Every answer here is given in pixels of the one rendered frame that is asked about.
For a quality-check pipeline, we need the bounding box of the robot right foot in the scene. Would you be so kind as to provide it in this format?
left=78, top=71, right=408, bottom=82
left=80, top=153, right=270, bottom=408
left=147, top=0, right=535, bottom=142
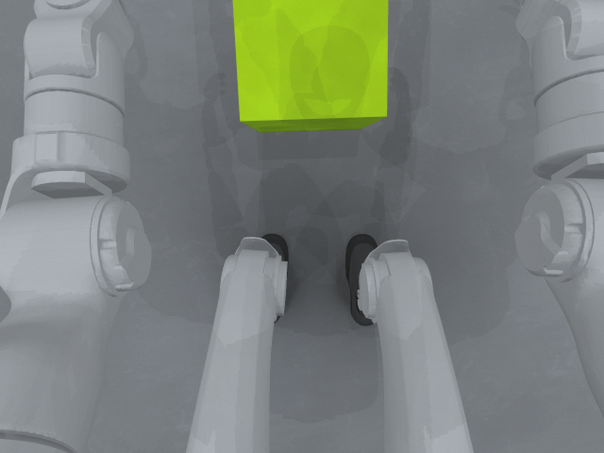
left=345, top=234, right=378, bottom=326

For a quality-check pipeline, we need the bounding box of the robot right forearm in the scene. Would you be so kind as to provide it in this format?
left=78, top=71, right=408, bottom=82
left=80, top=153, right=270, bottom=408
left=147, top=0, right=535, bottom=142
left=515, top=0, right=604, bottom=181

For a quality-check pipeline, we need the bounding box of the carton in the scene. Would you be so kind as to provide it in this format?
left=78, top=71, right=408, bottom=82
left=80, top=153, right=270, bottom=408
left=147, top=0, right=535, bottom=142
left=233, top=0, right=388, bottom=133

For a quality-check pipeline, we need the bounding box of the robot left forearm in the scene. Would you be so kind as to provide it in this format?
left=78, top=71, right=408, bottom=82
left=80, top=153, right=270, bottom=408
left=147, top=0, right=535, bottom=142
left=0, top=0, right=134, bottom=292

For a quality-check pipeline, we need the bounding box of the left robot thigh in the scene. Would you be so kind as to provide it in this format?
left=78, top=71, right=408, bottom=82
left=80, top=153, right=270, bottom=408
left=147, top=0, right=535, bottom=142
left=186, top=249, right=288, bottom=453

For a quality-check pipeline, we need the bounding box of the right robot upper arm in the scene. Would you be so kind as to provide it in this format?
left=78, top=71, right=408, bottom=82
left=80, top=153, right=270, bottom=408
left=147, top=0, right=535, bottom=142
left=514, top=178, right=604, bottom=417

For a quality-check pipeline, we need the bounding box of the left robot upper arm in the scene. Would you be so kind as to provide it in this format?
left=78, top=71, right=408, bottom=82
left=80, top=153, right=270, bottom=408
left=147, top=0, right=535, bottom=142
left=0, top=195, right=152, bottom=453

